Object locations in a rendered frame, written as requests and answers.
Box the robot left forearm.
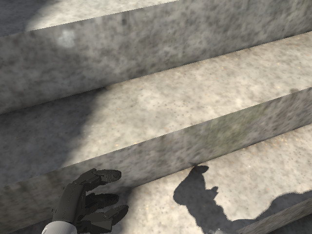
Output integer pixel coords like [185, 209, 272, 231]
[42, 220, 77, 234]

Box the robot left hand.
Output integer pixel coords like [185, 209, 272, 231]
[52, 168, 129, 234]

